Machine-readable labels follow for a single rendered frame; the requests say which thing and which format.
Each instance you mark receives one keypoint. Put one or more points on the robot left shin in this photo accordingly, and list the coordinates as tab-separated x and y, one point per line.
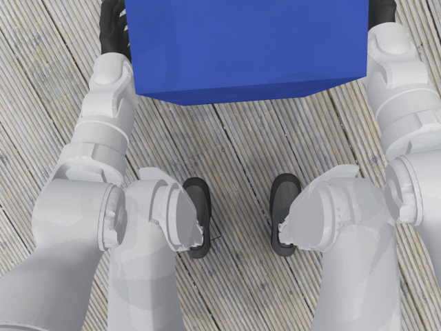
195	236

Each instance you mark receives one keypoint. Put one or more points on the right robot thigh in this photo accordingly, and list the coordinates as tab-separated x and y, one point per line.
360	287

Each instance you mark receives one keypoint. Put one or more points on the robot right forearm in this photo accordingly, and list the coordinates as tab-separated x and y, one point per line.
404	101

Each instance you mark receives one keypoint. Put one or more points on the left robot upper arm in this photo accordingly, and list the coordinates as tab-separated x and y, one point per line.
76	222

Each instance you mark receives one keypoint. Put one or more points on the robot left hand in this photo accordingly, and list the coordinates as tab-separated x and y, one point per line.
112	36

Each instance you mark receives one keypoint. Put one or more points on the robot right hand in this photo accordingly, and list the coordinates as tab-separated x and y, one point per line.
381	11

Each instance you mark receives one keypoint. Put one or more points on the right robot upper arm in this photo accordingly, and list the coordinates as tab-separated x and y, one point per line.
413	195

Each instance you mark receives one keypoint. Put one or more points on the robot left forearm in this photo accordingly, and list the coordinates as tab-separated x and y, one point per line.
102	132

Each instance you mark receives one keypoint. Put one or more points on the carton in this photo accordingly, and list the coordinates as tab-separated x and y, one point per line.
196	52

